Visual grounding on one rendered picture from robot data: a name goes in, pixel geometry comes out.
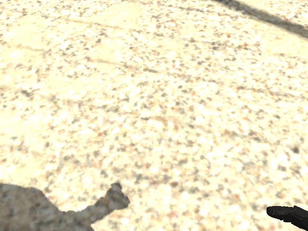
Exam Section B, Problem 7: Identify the robot right hand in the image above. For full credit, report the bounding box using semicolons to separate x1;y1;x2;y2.
267;206;308;231

